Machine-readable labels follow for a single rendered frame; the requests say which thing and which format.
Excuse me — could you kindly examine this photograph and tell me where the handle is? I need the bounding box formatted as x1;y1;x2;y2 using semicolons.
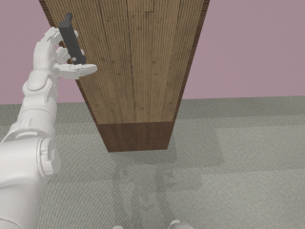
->
58;12;87;65

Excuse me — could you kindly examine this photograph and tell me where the left robot hand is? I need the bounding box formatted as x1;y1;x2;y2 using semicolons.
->
32;27;98;80

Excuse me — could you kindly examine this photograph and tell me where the robot left forearm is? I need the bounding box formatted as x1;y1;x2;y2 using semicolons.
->
0;69;59;144

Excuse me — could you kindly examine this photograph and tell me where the cupboard door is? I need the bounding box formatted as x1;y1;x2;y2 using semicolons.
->
45;0;204;124

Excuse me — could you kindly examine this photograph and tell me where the left robot upper arm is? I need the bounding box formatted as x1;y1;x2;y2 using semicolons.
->
0;136;61;229

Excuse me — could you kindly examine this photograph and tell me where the robot right shin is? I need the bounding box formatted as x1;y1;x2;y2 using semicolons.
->
169;219;180;227

